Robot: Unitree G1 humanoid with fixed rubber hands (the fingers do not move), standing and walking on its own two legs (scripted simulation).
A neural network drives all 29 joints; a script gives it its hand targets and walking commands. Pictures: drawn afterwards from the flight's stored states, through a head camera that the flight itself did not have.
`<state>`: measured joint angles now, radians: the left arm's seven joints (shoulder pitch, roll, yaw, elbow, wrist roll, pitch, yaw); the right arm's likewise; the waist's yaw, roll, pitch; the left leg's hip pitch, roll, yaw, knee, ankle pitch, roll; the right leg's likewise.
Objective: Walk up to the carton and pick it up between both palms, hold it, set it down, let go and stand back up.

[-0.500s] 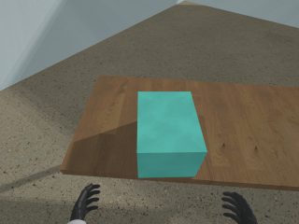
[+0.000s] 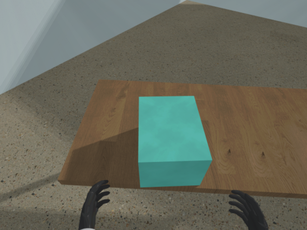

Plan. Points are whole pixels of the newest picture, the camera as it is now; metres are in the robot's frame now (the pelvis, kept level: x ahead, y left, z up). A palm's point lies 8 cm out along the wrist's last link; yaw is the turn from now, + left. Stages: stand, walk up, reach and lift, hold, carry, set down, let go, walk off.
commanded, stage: reach and lift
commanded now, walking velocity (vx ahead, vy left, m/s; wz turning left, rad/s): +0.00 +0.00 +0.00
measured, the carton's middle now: (168, 139) +0.41 -0.02 -0.05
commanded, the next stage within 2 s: none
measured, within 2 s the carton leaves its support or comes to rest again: neither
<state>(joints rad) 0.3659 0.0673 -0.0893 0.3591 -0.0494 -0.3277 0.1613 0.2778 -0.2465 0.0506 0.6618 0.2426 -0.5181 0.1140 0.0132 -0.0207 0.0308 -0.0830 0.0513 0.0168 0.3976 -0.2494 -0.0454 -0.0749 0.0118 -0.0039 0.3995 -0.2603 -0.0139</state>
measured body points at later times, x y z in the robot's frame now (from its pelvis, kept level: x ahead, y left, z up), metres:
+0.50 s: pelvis -0.03 -0.02 +0.00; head -0.04 -0.01 +0.45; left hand +0.23 +0.17 +0.01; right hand +0.24 -0.22 +0.01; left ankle -0.02 +0.14 -0.74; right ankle -0.02 -0.11 -0.74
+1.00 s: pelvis -0.01 +0.00 +0.01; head +0.02 +0.00 +0.45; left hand +0.31 +0.18 +0.06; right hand +0.33 -0.20 +0.05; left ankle -0.02 +0.14 -0.74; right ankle -0.02 -0.11 -0.74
